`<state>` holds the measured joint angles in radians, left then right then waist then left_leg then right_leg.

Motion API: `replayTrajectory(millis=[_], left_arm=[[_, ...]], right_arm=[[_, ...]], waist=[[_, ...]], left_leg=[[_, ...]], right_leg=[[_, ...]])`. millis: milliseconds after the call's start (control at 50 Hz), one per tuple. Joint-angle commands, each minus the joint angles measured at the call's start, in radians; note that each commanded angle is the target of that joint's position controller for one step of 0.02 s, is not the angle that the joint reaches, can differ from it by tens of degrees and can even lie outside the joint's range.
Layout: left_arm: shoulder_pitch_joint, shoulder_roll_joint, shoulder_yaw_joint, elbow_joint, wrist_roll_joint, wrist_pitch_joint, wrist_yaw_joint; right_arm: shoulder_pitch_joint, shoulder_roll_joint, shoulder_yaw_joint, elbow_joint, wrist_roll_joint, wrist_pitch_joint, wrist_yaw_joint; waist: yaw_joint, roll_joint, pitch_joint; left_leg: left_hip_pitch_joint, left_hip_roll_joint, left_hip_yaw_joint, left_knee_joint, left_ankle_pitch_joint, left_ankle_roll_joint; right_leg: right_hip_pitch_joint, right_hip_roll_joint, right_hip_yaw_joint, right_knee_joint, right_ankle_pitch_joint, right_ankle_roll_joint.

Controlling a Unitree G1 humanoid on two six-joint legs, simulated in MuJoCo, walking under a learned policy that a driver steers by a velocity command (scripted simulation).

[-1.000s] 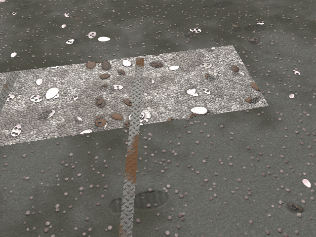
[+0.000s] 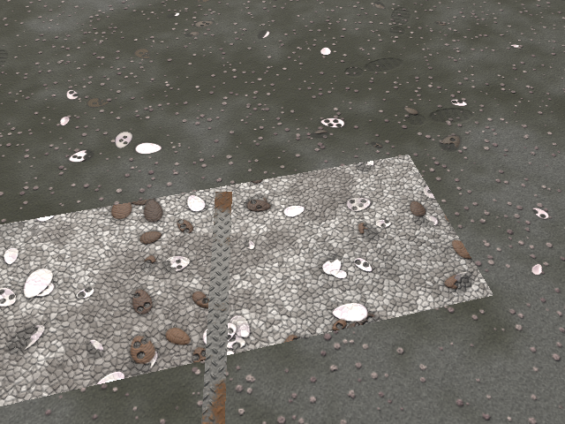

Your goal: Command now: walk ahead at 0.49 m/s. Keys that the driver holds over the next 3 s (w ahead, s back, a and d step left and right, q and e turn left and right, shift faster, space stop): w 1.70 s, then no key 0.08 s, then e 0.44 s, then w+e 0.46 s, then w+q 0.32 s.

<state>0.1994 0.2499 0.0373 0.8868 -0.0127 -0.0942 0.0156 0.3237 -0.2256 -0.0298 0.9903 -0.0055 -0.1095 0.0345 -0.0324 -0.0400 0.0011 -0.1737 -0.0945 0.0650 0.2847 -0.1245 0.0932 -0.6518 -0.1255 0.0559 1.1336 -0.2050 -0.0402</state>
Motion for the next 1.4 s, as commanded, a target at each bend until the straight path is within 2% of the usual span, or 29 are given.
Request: replayTrajectory(millis=[20,100,200,240,280,300,320,340,360,380,400,440,500,640,780,820,860,880,900,920,940,960,980,1040,1080,1200,1320,1360,1400], left_arm=[[0.033,0.043,0.012,-0.042,0.012,0.005,0.006],[-0.126,0.029,0.006,-0.083,0.004,-0.005,-0.005],[-0.251,0.041,0.002,-0.132,-0.010,-0.015,-0.035],[-0.233,0.062,0.008,-0.140,-0.010,-0.024,-0.046],[-0.070,0.111,0.036,-0.097,-0.007,-0.030,-0.046],[0.127,0.175,0.064,-0.043,-0.004,-0.033,-0.038],[0.281,0.286,0.092,-0.015,0.014,-0.026,-0.035],[0.312,0.237,0.078,-0.005,0.010,-0.022,-0.039],[0.234,0.170,0.055,-0.016,0.006,-0.024,-0.040],[0.133,0.132,0.041,-0.042,0.005,-0.022,-0.040],[0.059,0.101,0.030,-0.053,0.009,-0.022,-0.046],[0.018,0.065,0.020,-0.047,0.018,-0.026,-0.054],[0.072,0.097,0.030,-0.010,0.018,-0.032,-0.047],[0.182,0.126,0.033,0.039,0.007,-0.014,-0.015],[0.248,0.144,0.047,0.092,-0.005,0.013,-0.002],[0.216,0.161,0.053,0.087,-0.005,0.021,0.000],[0.184,0.133,0.040,0.070,0.005,0.029,-0.001],[0.273,0.047,0.012,0.049,0.017,0.017,-0.009],[0.309,-0.002,-0.005,0.066,0.005,-0.010,-0.017],[0.227,0.102,0.021,0.049,-0.022,-0.031,-0.022],[0.137,0.129,0.027,0.019,-0.036,-0.040,-0.021],[0.092,0.122,0.030,0.011,-0.025,-0.038,-0.013],[0.091,0.115,0.040,0.012,-0.011,-0.025,-0.006],[0.138,0.054,0.037,0.023,-0.004,0.012,-0.001],[0.074,0.063,0.043,-0.002,0.003,0.019,0.003],[-0.137,0.039,0.035,-0.063,0.004,0.009,-0.012],[-0.293,0.041,0.023,-0.123,-0.009,-0.004,-0.045],[-0.282,0.059,0.026,-0.131,-0.010,-0.011,-0.055],[-0.154,0.102,0.047,-0.100,-0.007,-0.016,-0.055]], right_arm=[[-0.040,-0.133,-0.021,-0.056,0.002,-0.017,-0.020],[0.039,-0.160,-0.026,-0.039,0.017,-0.004,-0.034],[0.114,-0.169,-0.031,-0.005,0.026,0.017,-0.036],[0.106,-0.181,-0.037,-0.003,0.027,0.027,-0.039],[0.067,-0.182,-0.036,-0.013,0.023,0.038,-0.039],[0.056,-0.146,-0.021,-0.029,0.011,0.038,-0.039],[0.143,-0.046,0.010,-0.049,0.005,0.020,-0.032],[0.156,-0.041,0.016,-0.038,0.017,-0.006,-0.027],[0.078,-0.147,-0.012,-0.058,0.043,-0.023,-0.023],[0.005,-0.163,-0.016,-0.082,0.050,-0.026,-0.024],[-0.034,-0.150,-0.019,-0.087,0.036,-0.021,-0.030],[-0.007,-0.113,-0.025,-0.080,0.022,0.008,-0.037],[-0.019,-0.089,-0.028,-0.087,0.017,0.031,-0.041],[-0.281,-0.065,-0.023,-0.167,0.015,0.022,-0.029],[-0.415,-0.080,-0.019,-0.229,0.027,0.003,0.007],[-0.338,-0.113,-0.034,-0.214,0.026,-0.002,0.011],[-0.036,-0.198,-0.079,-0.124,0.022,-0.002,-0.001],[0.123,-0.298,-0.103,-0.096,-0.001,0.002,-0.010],[0.143,-0.270,-0.091,-0.086,0.010,0.008,-0.007],[0.077,-0.204,-0.070,-0.094,0.019,0.005,-0.006],[-0.011,-0.164,-0.058,-0.116,0.018,0.005,-0.009],[-0.090,-0.135,-0.048,-0.127,0.011,0.003,-0.005],[-0.129,-0.104,-0.039,-0.131,0.002,-0.002,-0.002],[-0.109,-0.107,-0.039,-0.102,-0.001,-0.009,0.000],[-0.076,-0.140,-0.047,-0.086,-0.001,-0.010,-0.013],[0.019,-0.155,-0.045,-0.050,0.011,0.006,-0.038],[0.111,-0.169,-0.053,0.001,0.021,0.028,-0.043],[0.101,-0.180,-0.060,0.007,0.024,0.037,-0.047],[0.057,-0.194,-0.064,-0.002,0.025,0.045,-0.049]], waist=[[0.047,0.075,0.054],[-0.011,0.078,0.054],[-0.049,0.094,0.082],[-0.025,0.107,0.070],[0.071,0.113,-0.020],[0.148,0.076,-0.151],[0.150,-0.137,-0.312],[0.149,-0.232,-0.384],[0.136,-0.156,-0.256],[0.105,-0.091,-0.158],[0.075,-0.022,-0.088],[0.022,-0.045,-0.042],[0.006,-0.027,-0.007],[0.073,-0.019,0.050],[0.090,-0.026,0.092],[0.039,-0.051,0.039],[-0.100,-0.025,-0.148],[-0.094,0.168,-0.317],[-0.078,0.323,-0.421],[-0.082,0.241,-0.298],[-0.059,0.179,-0.179],[-0.023,0.095,-0.096],[0.013,0.096,-0.060],[0.055,0.114,-0.025],[0.051,0.095,0.007],[-0.008,0.094,0.046],[-0.052,0.098,0.093],[-0.029,0.113,0.081],[0.052,0.135,0.001]], left_leg=[[-0.096,0.284,-0.216,-0.203,0.067,0.172],[-0.013,0.266,-0.165,-0.186,0.083,0.126],[0.144,0.325,-0.180,-0.115,0.058,0.112],[0.189,0.350,-0.193,-0.062,0.104,0.097],[0.177,0.307,-0.151,0.126,0.373,0.063],[0.060,0.246,-0.097,0.373,0.391,0.030],[-0.347,0.098,-0.008,0.785,0.077,-0.048],[-0.531,0.037,-0.136,0.977,-0.419,-0.051],[-0.619,0.104,-0.187,1.061,-0.375,-0.027],[-0.614,0.161,-0.155,1.040,-0.280,-0.015],[-0.573,0.198,-0.137,0.977,-0.201,-0.019],[-0.462,0.238,-0.137,0.883,-0.120,-0.029],[-0.486,0.241,-0.120,0.807,-0.042,-0.052],[-0.531,0.208,-0.083,0.411,0.234,-0.073],[-0.531,0.176,-0.072,0.248,0.117,-0.028],[-0.377,0.132,-0.035,0.228,0.053,0.000],[0.066,0.122,-0.039,0.236,0.081,0.058],[0.478,0.383,-0.418,0.230,0.023,0.188],[0.611,0.505,-0.801,0.048,-0.102,0.277],[0.512,0.468,-0.720,0.020,-0.166,0.223],[0.359,0.435,-0.565,0.004,-0.125,0.181],[0.194,0.394,-0.451,-0.032,-0.039,0.158],[0.089,0.355,-0.374,-0.064,0.014,0.137],[-0.032,0.317,-0.271,-0.139,0.083,0.148],[-0.025,0.317,-0.236,-0.164,0.134,0.156],[0.047,0.278,-0.140,-0.178,0.160,0.108],[0.222,0.342,-0.143,-0.112,0.170,0.102],[0.265,0.365,-0.148,-0.063,0.252,0.088],[0.256,0.343,-0.118,0.077,0.530,0.061]], right_leg=[[-0.028,-0.043,0.004,-0.145,0.155,0.027],[0.002,0.002,-0.034,-0.426,0.305,0.035],[0.000,0.032,-0.043,-0.576,0.224,0.018],[0.051,0.047,-0.051,-0.618,0.145,-0.011],[0.285,0.103,-0.097,-0.660,0.105,-0.050],[0.561,0.052,-0.039,-0.638,0.131,-0.097],[0.983,-0.203,0.357,-0.664,0.041,-0.238],[1.064,-0.286,0.675,-0.820,-0.054,-0.290],[0.955,-0.257,0.571,-0.836,-0.081,-0.240],[0.806,-0.221,0.419,-0.852,-0.014,-0.207],[0.665,-0.175,0.314,-0.893,0.063,-0.191],[0.520,-0.109,0.192,-0.957,0.136,-0.169],[0.487,-0.089,0.104,-0.995,0.277,-0.188],[0.554,-0.065,0.011,-1.029,0.266,-0.156],[0.745,-0.144,0.018,-0.940,0.312,-0.139],[0.753,-0.139,0.005,-0.849,0.527,-0.119],[0.604,-0.046,-0.066,-0.490,0.657,-0.068],[0.234,0.079,-0.111,-0.089,0.278,-0.005],[0.008,0.196,-0.001,0.149,-0.349,0.018],[-0.095,0.128,0.074,0.241,-0.332,-0.006],[-0.116,0.073,0.041,0.225,-0.245,-0.021],[-0.073,0.025,0.016,0.156,-0.155,-0.020],[-0.011,-0.008,0.020,0.090,-0.103,-0.020],[0.067,-0.030,0.008,0.005,-0.042,-0.007],[-0.001,-0.037,0.005,-0.080,0.039,0.012],[-0.038,-0.002,-0.033,-0.423,0.310,0.030],[-0.065,0.033,-0.050,-0.587,0.241,0.008],[-0.020,0.048,-0.058,-0.617,0.169,-0.018],[0.195,0.105,-0.105,-0.646,0.131,-0.053]])
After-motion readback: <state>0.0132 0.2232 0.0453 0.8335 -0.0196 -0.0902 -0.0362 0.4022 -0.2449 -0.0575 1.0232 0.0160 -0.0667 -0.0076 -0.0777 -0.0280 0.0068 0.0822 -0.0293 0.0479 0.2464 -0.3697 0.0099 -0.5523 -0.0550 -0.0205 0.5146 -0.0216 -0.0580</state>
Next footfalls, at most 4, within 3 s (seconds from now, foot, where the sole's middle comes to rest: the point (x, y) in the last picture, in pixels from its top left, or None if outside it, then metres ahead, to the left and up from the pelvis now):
0.30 right None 0.34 -0.17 -0.78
0.86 left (255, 373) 0.65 0.07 -0.78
1.42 right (335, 267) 0.96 -0.16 -0.78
1.94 left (256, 203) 1.22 0.07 -0.78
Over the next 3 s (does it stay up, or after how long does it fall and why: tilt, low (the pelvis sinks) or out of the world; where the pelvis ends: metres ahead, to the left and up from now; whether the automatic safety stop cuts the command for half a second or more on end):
stays up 1.36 -0.12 -0.01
